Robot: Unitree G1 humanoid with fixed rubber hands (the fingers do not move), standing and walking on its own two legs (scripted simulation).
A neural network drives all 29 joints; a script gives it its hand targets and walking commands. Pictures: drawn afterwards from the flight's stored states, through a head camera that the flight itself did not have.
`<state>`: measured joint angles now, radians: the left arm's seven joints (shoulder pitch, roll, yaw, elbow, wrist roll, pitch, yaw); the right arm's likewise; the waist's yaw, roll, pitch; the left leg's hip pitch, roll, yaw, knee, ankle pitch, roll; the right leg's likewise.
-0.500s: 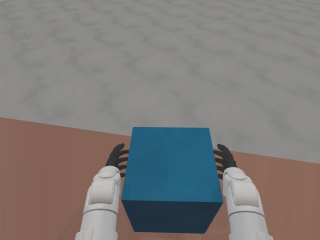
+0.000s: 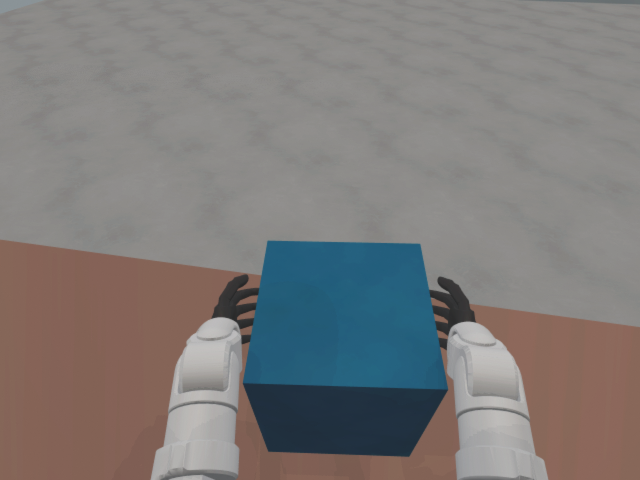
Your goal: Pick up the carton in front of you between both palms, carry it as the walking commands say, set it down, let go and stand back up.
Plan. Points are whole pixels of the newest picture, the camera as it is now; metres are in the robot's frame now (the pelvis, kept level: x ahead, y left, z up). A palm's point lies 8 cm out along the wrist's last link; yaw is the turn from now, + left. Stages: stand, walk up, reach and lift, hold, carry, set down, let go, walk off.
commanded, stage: hold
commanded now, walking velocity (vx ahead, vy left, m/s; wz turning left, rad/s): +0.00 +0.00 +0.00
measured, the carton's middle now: (340, 352) +0.31 +0.00 -0.02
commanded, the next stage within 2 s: carry in 0.06 s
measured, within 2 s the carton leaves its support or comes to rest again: neither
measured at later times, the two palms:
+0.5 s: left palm (240, 252) +0.39 +0.14 +0.10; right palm (457, 254) +0.39 -0.16 +0.10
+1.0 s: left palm (292, 172) +0.64 +0.09 +0.07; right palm (448, 171) +0.65 -0.21 +0.07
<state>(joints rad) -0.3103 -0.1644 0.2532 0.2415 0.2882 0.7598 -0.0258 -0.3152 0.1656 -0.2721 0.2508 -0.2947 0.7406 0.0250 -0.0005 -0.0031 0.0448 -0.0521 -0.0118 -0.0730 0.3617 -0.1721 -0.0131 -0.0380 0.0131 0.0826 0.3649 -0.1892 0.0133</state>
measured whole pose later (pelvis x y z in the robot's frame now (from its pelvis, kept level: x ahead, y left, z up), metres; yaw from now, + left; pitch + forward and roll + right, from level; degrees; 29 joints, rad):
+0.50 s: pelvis +0.12 -0.01 -0.01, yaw -1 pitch +5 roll +2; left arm -0.15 -0.13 0.10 -0.32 0.09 1.09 0.09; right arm -0.15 0.13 -0.12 -0.32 -0.08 1.08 -0.10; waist 0.02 -0.04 -0.18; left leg -0.34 0.00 0.18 0.44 -0.26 0.01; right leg -0.16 -0.05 0.00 0.47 -0.39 0.01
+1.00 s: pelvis +0.41 -0.07 -0.01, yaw +1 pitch +4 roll +0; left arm 0.03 -0.13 0.05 -0.48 0.01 1.19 0.15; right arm 0.00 0.13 -0.07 -0.48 -0.02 1.20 -0.15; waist 0.03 0.03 -0.11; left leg -0.44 0.10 0.06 1.18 -0.37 0.01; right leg -0.37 -0.05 -0.27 0.51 -0.21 -0.08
